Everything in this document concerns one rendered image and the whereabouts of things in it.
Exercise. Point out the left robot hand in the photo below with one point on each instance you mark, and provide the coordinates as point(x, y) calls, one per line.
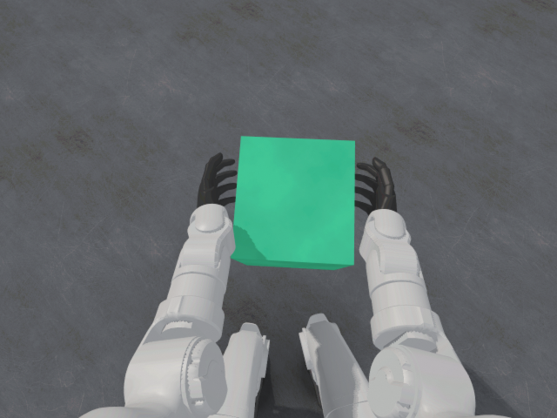
point(209, 191)

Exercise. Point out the robot right upper arm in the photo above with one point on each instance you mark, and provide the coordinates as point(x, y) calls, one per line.
point(407, 382)

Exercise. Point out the left robot forearm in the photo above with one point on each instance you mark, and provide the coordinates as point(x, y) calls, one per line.
point(194, 303)

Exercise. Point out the robot right foot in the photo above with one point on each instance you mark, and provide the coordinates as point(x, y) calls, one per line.
point(316, 387)

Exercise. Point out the right robot forearm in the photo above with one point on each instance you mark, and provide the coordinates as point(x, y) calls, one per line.
point(401, 310)

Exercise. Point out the robot left upper arm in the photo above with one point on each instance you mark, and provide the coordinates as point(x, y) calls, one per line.
point(177, 378)

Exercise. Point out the carton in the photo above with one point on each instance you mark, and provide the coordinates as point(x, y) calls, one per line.
point(295, 203)

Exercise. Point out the right robot hand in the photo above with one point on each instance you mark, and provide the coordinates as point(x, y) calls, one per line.
point(384, 196)

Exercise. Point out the right robot thigh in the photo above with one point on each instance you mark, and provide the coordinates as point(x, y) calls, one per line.
point(343, 386)

